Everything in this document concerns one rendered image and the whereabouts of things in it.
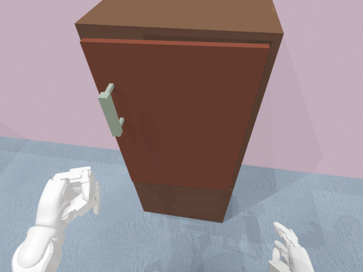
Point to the robot left forearm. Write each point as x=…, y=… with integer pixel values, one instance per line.
x=40, y=252

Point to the cupboard door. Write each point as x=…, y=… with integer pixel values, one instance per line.
x=186, y=105

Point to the robot left hand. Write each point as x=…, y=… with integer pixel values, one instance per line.
x=53, y=209

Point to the handle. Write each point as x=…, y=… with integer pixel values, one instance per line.
x=109, y=111

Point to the robot right hand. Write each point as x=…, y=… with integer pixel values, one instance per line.
x=295, y=257

